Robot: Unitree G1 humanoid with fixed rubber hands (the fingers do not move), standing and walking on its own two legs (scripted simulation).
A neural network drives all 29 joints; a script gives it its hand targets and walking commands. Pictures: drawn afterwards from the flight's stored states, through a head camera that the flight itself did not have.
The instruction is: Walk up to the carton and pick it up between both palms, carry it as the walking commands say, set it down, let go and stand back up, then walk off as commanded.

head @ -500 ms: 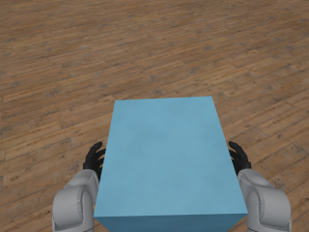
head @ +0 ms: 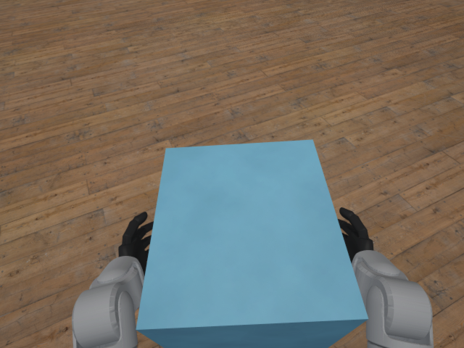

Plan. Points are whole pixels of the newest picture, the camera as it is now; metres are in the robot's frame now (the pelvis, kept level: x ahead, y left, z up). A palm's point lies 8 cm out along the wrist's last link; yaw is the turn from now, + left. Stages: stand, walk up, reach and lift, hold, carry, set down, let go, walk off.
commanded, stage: carry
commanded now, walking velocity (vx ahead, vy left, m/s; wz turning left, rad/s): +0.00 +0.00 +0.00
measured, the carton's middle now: (245, 256) +0.29 -0.01 +0.00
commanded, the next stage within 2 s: none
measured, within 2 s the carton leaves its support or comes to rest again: neither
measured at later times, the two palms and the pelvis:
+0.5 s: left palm (138, 209) +0.36 +0.18 +0.07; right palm (333, 209) +0.34 -0.16 +0.07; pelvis +0.09 +0.02 +0.02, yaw -1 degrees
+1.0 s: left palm (131, 177) +0.44 +0.22 +0.05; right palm (300, 169) +0.45 -0.13 +0.05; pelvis +0.18 +0.04 +0.01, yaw +1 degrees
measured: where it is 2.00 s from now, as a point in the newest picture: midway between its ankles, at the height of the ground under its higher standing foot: outside the picture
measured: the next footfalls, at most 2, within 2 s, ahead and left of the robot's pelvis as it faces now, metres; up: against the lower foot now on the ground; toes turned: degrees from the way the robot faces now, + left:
left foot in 0.14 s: -0.03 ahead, +0.08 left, +0.00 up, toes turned +10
right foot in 0.60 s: +0.19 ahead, -0.08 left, +0.00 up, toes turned +11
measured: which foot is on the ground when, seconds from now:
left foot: down 0.00-0.04, up 0.06-0.12, down 0.14-0.60, up 0.62-0.76, down 0.78-1.00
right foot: down 0.00-0.42, up 0.44-0.58, down 0.60-1.00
